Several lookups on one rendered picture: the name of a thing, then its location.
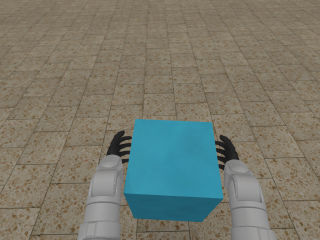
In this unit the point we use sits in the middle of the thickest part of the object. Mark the robot right hand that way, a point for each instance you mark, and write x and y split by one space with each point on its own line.
229 152

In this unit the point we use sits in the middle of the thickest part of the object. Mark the carton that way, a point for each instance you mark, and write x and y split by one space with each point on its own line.
173 172

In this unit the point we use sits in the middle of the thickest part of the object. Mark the robot left forearm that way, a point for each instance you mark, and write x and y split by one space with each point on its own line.
101 220

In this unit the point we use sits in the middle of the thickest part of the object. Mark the robot right forearm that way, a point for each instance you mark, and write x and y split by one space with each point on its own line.
246 203

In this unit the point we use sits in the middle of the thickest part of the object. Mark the robot left hand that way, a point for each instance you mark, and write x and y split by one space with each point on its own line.
115 146

